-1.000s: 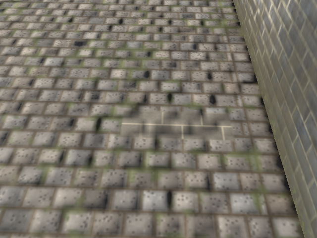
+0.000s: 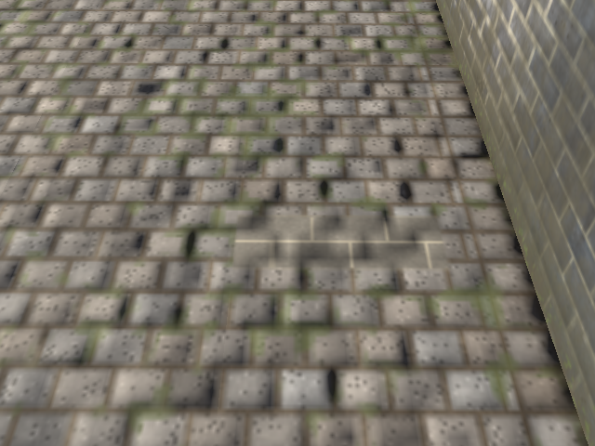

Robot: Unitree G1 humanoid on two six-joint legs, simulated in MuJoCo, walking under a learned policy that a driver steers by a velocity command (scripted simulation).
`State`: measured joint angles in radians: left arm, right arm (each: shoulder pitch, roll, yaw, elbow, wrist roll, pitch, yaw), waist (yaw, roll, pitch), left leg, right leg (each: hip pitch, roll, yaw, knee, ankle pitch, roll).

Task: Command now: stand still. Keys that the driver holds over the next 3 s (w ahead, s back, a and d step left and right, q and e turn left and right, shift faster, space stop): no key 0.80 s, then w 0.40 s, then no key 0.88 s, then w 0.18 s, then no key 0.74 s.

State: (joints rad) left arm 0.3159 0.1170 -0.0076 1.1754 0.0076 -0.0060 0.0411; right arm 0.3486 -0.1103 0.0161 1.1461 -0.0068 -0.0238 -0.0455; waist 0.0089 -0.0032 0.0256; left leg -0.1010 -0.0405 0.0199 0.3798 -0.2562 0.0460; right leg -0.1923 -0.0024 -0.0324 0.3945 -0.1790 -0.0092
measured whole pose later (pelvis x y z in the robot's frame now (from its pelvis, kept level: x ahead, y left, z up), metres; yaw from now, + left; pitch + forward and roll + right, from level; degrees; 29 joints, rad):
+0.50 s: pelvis +0.01 +0.01 +0.00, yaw +0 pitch -1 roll +0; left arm 0.32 0.11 -0.01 1.19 0.01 -0.01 0.04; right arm 0.36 -0.10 0.02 1.14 -0.01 -0.03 -0.05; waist 0.01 0.00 0.03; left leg -0.09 -0.05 0.02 0.38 -0.27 0.05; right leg -0.18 -0.01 -0.03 0.40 -0.19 0.00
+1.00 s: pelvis +0.04 +0.00 +0.00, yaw +0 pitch +0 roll +0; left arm 0.35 0.13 0.01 1.14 0.03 -0.01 0.01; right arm 0.46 -0.14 -0.02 1.14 -0.02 -0.03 -0.04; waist -0.03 0.01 -0.01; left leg -0.05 -0.05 0.02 0.37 -0.32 0.08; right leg -0.32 -0.02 -0.07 0.75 -0.42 -0.05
